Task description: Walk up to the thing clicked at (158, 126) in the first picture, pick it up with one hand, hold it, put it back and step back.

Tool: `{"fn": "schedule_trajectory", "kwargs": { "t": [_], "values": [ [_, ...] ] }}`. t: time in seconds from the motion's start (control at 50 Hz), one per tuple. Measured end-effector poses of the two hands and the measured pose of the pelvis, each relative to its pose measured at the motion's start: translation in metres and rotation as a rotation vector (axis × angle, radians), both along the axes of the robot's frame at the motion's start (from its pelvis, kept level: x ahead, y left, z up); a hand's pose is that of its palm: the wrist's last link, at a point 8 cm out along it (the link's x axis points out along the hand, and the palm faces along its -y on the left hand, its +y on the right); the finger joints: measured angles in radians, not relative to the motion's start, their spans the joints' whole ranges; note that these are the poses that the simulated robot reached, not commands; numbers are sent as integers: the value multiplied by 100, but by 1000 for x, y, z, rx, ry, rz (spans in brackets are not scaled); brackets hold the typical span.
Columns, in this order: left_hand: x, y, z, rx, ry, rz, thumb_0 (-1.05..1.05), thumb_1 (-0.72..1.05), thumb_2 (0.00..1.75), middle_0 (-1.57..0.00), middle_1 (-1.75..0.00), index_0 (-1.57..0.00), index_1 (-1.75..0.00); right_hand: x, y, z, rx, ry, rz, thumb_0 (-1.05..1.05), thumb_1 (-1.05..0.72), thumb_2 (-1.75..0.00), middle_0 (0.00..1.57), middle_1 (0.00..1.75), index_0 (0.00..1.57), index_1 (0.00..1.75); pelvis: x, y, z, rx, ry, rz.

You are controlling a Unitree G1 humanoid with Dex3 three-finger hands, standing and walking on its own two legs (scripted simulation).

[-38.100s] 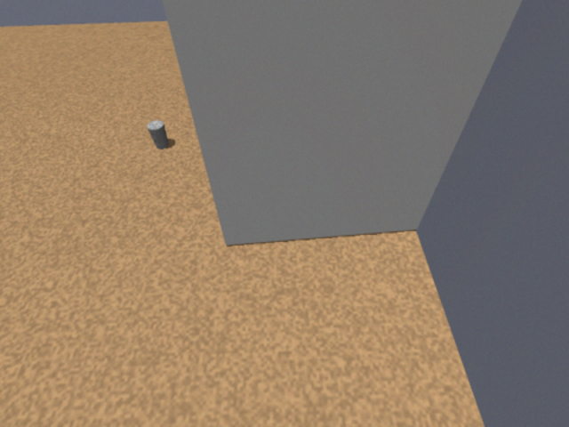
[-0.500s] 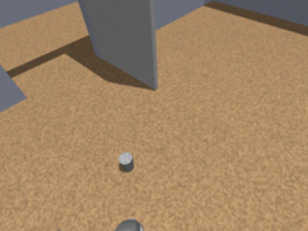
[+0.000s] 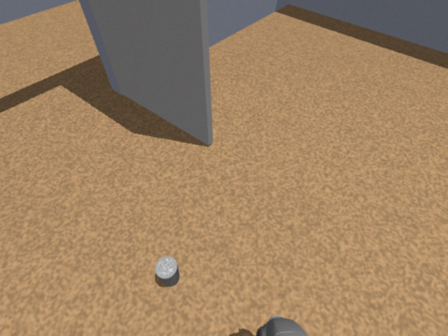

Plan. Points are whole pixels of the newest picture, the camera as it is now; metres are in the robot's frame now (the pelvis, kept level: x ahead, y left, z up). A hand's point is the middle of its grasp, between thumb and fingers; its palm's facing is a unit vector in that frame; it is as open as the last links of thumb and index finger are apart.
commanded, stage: walk up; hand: left
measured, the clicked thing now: (168, 272) +0.45 +0.23 -0.69
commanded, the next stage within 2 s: stand in 1.60 s
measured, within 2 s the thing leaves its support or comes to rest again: neither
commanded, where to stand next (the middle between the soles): +0.11 -0.02 m, yaw +2 degrees
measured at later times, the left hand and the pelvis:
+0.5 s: hand out of the picture +0.14 +0.27 -0.16, palm faces +0.02 -0.94 -0.33, open 7.3 cm; pelvis +0.07 +0.00 +0.00, yaw +2 degrees
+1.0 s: hand (99, 332) +0.17 +0.25 -0.14, palm faces +0.04 -0.94 -0.33, open 7.3 cm; pelvis +0.09 +0.00 +0.02, yaw +2 degrees
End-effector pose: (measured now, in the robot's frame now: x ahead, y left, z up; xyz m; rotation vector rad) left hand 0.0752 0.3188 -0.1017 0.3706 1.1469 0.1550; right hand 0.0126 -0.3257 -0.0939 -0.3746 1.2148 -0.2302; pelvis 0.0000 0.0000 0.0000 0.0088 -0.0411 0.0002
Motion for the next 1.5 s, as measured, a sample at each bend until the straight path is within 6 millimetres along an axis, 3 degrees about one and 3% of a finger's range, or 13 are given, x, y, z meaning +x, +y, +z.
{"fn": "schedule_trajectory", "kwargs": {
  "t": [0.08,0.16,0.26,0.34,0.46,0.66,0.76,0.9,1.26,1.5],
  "values": [
    [32,-15,-2,26,-56,0,1,91,90,-20,-30,-21,-30,29,-8,-25,24,10,-3,1,-90,-90,20,30,20,30,19,-13,-12,-12,-5,0],
    [46,-26,5,11,-87,8,1,91,90,-20,-30,-21,-30,62,-2,-28,48,-6,26,1,-90,-90,20,30,20,30,32,-13,-8,-7,-6,8],
    [51,-20,2,8,-75,27,1,91,90,-21,-30,-21,-30,94,8,-24,47,-29,62,1,-90,-90,20,30,20,30,46,-7,-6,-11,1,16],
    [54,-8,-15,-5,-37,68,1,91,90,-21,-30,-21,-30,106,14,-24,14,-31,57,1,-90,-90,20,30,20,30,56,2,-13,-2,-4,21],
    [54,-7,-22,-35,31,105,1,91,90,-20,-30,-21,-30,128,24,-14,19,-15,62,1,-90,-90,20,30,20,30,70,5,-4,-18,0,28],
    [57,-14,-13,-41,83,136,1,91,90,-20,-30,-21,-30,185,36,-5,55,-65,88,1,-90,-90,20,30,20,30,84,2,9,-17,1,35],
    [65,-16,-6,-35,75,141,1,91,90,-20,-30,-21,-30,202,37,-2,69,-87,86,1,-90,-90,20,30,20,30,87,1,14,-15,-2,37],
    [77,-19,1,-35,59,141,1,91,90,-20,-30,-21,-30,202,36,-1,76,-68,75,1,-90,-90,20,30,20,30,91,0,18,-12,1,37],
    [85,-25,0,-41,80,126,1,91,90,-20,-30,-21,-30,157,26,-8,67,36,2,1,-90,-90,20,30,20,30,96,-2,20,-10,5,30],
    [90,-27,0,-47,71,123,1,91,90,-20,-30,-21,-30,157,28,-8,70,28,0,1,-90,-90,20,30,20,30,97,-2,20,-10,7,30]
  ]
}}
